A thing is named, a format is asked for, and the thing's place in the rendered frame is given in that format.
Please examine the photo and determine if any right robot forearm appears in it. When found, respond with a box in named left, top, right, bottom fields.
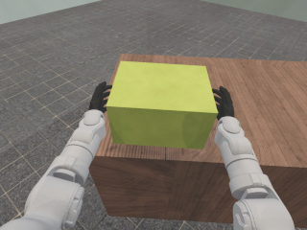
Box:
left=214, top=116, right=295, bottom=230

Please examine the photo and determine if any left robot forearm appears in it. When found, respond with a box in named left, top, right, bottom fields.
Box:
left=24, top=109, right=106, bottom=215

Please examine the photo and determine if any left robot hand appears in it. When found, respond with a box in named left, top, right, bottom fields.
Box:
left=88, top=81, right=112, bottom=114

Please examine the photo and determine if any right robot hand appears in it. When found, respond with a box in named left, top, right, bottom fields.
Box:
left=212, top=86, right=235, bottom=121

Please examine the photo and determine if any right robot upper arm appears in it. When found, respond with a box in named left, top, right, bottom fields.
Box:
left=232, top=198, right=294, bottom=230

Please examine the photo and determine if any left robot upper arm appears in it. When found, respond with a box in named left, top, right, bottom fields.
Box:
left=0, top=175, right=84, bottom=230

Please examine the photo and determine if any carton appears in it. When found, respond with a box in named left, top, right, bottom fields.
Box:
left=106, top=60, right=218, bottom=150

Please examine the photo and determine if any pedestal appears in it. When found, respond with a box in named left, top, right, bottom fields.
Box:
left=88, top=54, right=307, bottom=228

